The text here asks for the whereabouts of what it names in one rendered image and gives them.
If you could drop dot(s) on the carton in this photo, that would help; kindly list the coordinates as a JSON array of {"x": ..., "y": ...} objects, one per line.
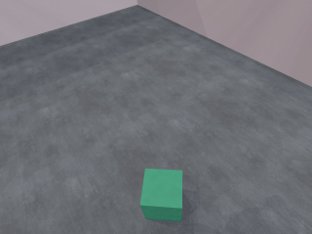
[{"x": 161, "y": 195}]

